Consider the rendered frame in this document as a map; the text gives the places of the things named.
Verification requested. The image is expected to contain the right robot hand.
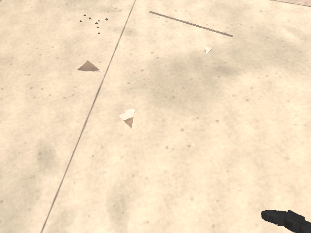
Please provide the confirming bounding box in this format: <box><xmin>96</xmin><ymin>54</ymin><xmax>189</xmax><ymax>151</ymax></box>
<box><xmin>261</xmin><ymin>210</ymin><xmax>311</xmax><ymax>233</ymax></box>

